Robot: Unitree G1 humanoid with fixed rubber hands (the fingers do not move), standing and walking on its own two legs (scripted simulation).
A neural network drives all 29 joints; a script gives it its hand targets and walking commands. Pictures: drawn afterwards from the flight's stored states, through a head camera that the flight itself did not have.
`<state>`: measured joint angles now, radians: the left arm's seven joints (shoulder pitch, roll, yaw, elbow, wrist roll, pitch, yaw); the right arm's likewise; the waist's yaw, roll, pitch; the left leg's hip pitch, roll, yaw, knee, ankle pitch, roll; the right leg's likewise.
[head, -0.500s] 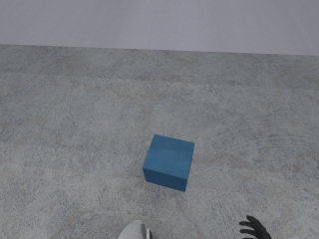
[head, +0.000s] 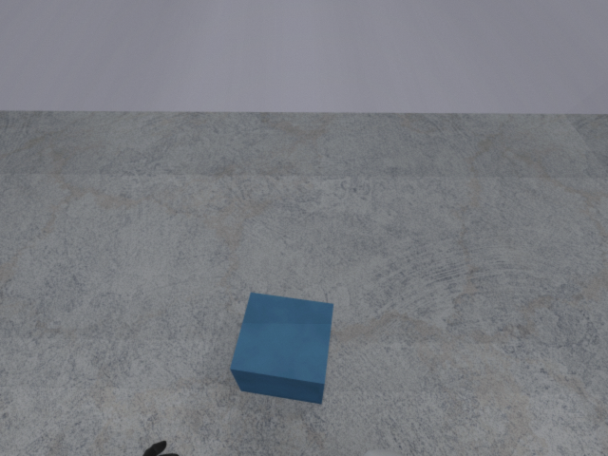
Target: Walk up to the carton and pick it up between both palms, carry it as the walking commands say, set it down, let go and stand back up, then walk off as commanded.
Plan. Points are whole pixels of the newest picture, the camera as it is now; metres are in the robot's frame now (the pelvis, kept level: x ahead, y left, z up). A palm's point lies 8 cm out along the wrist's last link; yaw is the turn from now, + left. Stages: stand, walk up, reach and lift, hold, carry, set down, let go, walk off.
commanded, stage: walk up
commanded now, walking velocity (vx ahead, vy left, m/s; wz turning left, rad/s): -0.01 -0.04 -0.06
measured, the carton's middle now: (286, 348) +0.49 +0.05 -0.66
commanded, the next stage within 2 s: stand in 1.52 s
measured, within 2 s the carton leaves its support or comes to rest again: neither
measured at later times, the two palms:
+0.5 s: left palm out of the picture +0.03 +0.22 -0.14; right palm out of the picture +0.00 -0.23 -0.13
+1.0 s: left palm out of the picture +0.11 +0.38 -0.13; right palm out of the picture -0.01 -0.11 -0.12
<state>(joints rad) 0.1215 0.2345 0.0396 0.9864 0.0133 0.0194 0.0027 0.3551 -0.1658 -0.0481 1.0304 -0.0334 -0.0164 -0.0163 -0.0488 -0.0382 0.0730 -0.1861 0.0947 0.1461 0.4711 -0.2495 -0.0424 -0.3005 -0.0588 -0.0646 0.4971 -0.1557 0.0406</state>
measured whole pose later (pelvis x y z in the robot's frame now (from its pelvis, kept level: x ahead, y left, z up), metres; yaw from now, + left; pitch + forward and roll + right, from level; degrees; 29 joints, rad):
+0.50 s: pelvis +0.01 -0.01 +0.01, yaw +0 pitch -2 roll +0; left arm 0.22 0.17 0.03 1.12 0.01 0.00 0.02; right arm 0.30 -0.14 -0.01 1.12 -0.01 0.00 -0.04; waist 0.00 -0.02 0.04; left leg -0.10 0.02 0.05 0.38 -0.24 -0.01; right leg -0.19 -0.02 -0.09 0.36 -0.13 -0.01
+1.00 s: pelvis +0.03 +0.11 +0.01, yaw -5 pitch +1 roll -1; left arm 0.23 0.28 0.07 0.98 0.03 0.04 0.00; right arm 0.37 -0.17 -0.01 1.02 -0.03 -0.01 -0.02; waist -0.03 -0.02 -0.01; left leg -0.16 0.06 0.07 0.38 -0.23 -0.01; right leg -0.52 -0.04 0.01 1.01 -0.32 0.04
